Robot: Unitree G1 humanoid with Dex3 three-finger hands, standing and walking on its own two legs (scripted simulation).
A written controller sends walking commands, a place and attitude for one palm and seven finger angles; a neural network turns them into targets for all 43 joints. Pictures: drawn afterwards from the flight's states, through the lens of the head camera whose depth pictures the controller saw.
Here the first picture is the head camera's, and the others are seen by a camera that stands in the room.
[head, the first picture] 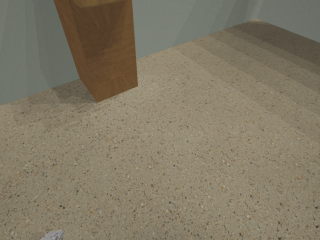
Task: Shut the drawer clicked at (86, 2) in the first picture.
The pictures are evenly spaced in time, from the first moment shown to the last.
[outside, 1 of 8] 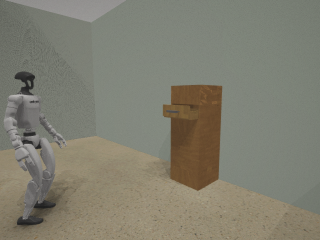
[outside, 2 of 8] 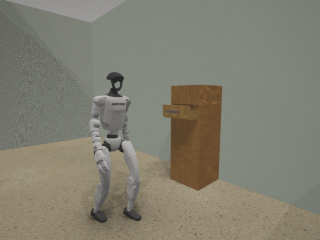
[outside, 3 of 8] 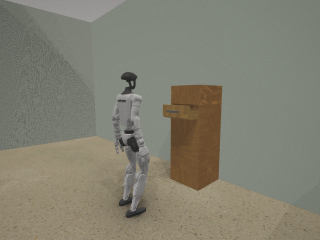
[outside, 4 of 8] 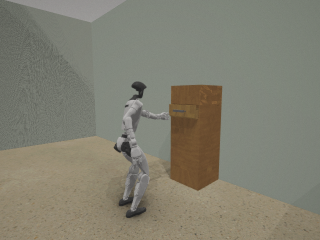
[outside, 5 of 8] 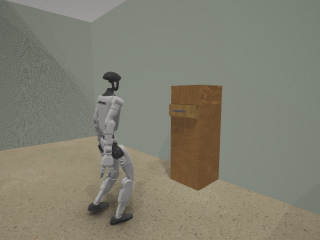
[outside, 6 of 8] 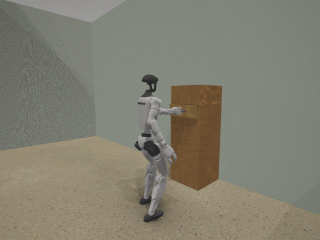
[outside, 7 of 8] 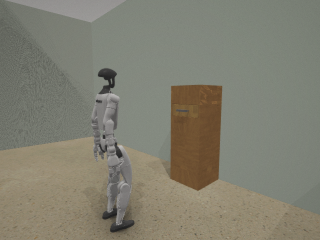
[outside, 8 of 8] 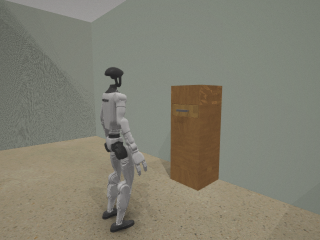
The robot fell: no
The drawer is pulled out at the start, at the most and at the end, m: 0.17 0.17 0.00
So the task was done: yes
